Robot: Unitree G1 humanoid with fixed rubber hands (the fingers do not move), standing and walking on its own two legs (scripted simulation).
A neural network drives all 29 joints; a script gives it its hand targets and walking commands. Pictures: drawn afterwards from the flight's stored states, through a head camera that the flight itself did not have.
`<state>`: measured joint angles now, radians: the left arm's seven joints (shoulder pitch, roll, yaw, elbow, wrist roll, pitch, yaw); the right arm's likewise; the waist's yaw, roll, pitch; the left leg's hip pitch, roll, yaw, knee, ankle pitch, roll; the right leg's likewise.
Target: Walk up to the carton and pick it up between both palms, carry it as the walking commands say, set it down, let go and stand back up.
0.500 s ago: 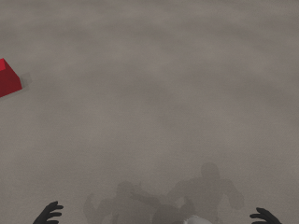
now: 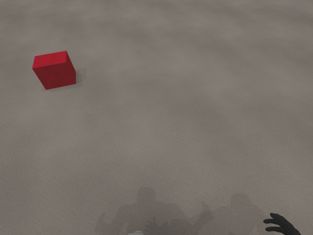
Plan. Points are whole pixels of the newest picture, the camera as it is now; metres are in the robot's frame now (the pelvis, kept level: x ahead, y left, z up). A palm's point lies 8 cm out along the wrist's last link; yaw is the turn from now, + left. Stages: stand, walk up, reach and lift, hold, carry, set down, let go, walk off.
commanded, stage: walk up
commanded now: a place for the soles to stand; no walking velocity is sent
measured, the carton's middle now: (56, 70) +1.63 +0.99 -0.62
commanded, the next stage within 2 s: none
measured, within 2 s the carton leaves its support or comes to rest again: neither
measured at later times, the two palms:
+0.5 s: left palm out of the picture +0.15 +0.38 -0.10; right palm (232, 154) +0.37 -0.22 -0.10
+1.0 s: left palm (23, 189) +0.27 +0.41 -0.06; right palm (196, 110) +0.57 -0.14 -0.10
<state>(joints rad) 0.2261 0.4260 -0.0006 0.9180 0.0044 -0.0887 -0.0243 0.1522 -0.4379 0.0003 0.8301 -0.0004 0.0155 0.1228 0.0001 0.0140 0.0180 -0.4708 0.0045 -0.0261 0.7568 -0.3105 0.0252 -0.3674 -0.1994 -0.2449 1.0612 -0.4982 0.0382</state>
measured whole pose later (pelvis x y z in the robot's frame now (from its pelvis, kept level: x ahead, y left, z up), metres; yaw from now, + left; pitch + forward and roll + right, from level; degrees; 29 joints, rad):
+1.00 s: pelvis +0.36 +0.10 +0.02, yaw +19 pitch -2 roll +2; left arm 0.37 0.40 0.00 0.92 0.00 -0.13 -0.03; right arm 0.14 -0.44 0.00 0.83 0.00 -0.01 0.10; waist 0.00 0.06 0.06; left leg -0.49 0.05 0.00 0.91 -0.22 -0.01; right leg -0.15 -0.18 -0.28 0.63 -0.43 0.01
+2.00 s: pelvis +0.63 +0.33 -0.01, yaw +30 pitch -1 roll +1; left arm 0.17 0.44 0.00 0.92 0.00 -0.07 -0.04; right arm 0.24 -0.43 0.00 0.83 0.00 -0.05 0.06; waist 0.00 -0.01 0.06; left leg -0.42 -0.02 0.01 0.79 -0.36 0.03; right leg -0.54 -0.19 -0.15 1.04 -0.45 0.03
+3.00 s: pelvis +0.85 +0.54 +0.00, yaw +30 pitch -2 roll +0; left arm 0.34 0.41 0.00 0.92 0.00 -0.09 -0.03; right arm 0.24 -0.45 0.00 0.83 0.00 -0.05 0.06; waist 0.00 0.02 0.03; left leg -0.48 0.07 0.02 0.93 -0.38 0.02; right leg -0.34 -0.15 -0.12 0.80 -0.41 0.00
